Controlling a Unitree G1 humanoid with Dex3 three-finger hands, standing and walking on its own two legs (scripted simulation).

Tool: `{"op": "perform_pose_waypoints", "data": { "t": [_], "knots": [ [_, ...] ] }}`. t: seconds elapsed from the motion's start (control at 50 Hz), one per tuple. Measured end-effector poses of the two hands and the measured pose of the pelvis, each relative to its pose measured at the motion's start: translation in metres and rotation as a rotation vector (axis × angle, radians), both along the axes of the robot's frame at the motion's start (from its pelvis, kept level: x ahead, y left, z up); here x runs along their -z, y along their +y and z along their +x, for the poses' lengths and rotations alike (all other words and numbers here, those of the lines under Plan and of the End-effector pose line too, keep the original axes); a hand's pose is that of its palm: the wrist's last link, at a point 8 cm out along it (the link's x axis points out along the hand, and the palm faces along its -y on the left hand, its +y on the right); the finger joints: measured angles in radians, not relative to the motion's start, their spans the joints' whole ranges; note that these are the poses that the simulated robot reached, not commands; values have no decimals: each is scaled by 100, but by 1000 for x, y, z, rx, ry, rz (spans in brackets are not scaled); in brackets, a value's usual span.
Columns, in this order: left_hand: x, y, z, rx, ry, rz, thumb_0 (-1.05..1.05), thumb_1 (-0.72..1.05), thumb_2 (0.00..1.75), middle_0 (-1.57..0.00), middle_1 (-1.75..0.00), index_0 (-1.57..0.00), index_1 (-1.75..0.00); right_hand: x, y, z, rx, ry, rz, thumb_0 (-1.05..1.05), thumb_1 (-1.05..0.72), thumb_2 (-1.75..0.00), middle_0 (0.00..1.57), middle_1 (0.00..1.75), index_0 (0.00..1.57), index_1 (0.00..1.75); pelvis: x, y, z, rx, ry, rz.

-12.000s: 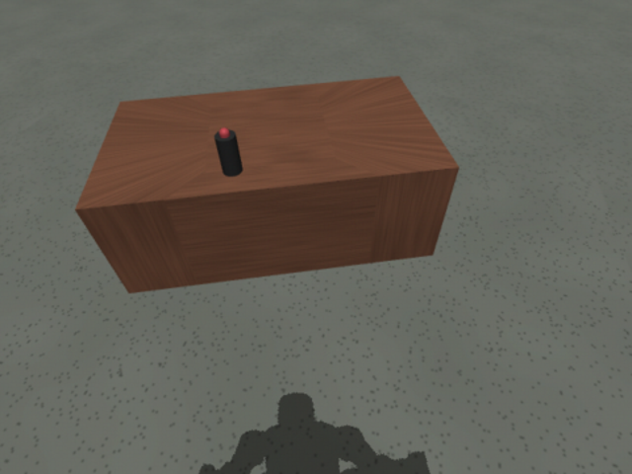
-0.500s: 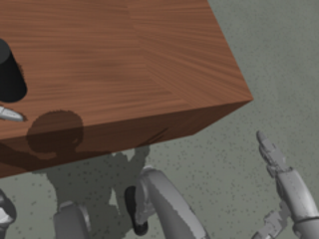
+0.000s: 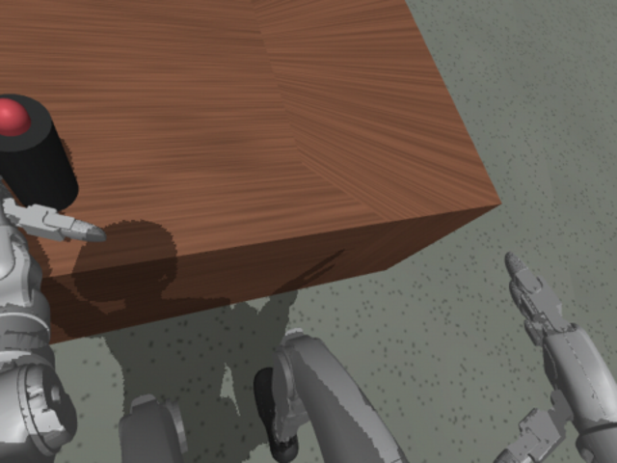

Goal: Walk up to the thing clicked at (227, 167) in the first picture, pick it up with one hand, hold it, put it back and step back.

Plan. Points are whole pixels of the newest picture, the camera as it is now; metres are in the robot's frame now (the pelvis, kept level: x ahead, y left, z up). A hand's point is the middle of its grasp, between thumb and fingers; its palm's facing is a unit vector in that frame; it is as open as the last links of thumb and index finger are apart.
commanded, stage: close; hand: left
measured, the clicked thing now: (29, 154) +0.55 +0.17 -0.04
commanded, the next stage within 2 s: settle in 0.74 s
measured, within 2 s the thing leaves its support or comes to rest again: leaves its support in 1.24 s
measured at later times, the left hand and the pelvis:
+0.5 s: hand (35, 154) +0.55 +0.17 -0.04, palm faces +0.14 -0.99 +0.00, open 14.5 cm; pelvis +0.00 +0.00 +0.00, yaw +0 degrees
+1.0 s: hand (34, 157) +0.55 +0.17 -0.04, palm faces +0.12 -0.99 -0.01, open 9.5 cm; pelvis -0.01 +0.00 +0.00, yaw +0 degrees
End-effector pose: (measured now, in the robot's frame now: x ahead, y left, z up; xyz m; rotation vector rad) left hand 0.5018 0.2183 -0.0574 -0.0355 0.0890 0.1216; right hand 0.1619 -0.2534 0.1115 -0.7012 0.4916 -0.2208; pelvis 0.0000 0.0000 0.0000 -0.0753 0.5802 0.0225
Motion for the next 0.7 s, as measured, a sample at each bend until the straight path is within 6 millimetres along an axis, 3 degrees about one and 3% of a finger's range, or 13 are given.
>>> {"op": "perform_pose_waypoints", "data": {
  "t": [0.1,0.26,0.52,0.7],
  "knots": [
    [0,0,-1,3,0,34,-1,-61,5,-15,-10,-16,-11,4,-1,0,25,31,7,-1,51,-5,7,5,6,5,-2,1,3,0,1,-9],
    [-15,8,11,-27,-28,50,-1,-61,10,-31,-22,-32,-22,12,5,5,12,22,56,-1,50,-5,7,5,7,5,-2,1,3,4,0,-6],
    [-17,1,19,-20,-11,37,-1,-56,29,-58,-47,-60,-47,3,1,-1,9,21,35,-1,49,-5,7,5,6,5,-4,-2,-1,3,-3,3],
    [-16,2,19,-12,-22,38,-1,-42,50,-82,-72,-84,-72,-7,3,-1,-14,7,4,-1,49,-5,7,5,6,5,-4,-4,-5,1,-7,4]
  ]
}}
